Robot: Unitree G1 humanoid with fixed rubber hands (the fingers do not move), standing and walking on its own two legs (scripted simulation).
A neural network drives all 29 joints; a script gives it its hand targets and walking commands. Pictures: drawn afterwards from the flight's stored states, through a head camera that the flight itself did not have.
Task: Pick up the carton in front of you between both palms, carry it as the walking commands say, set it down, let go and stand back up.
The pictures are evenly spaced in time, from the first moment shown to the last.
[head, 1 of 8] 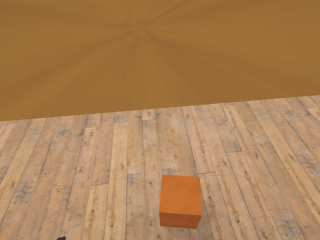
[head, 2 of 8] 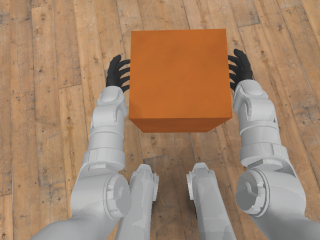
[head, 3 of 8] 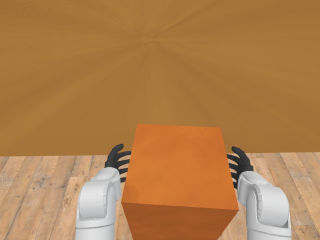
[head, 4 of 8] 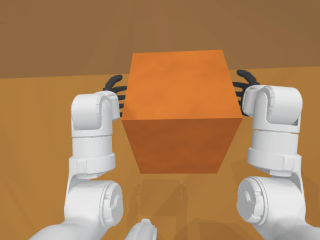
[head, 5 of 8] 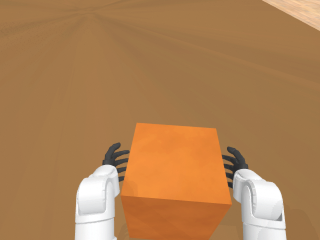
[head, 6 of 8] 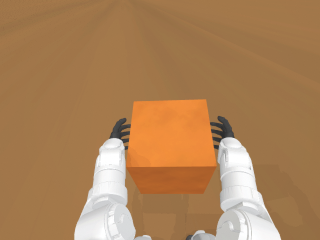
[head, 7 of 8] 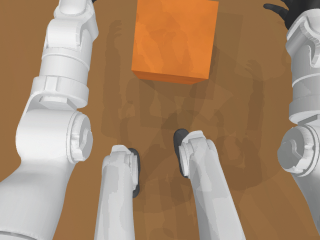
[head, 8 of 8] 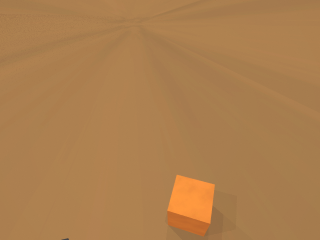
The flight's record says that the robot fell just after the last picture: no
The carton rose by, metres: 1.05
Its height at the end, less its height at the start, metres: +0.32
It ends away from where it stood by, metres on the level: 6.19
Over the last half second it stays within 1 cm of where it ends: yes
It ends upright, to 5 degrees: yes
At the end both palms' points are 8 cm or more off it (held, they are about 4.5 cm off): yes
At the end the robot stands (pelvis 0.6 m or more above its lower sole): yes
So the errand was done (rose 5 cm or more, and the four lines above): yes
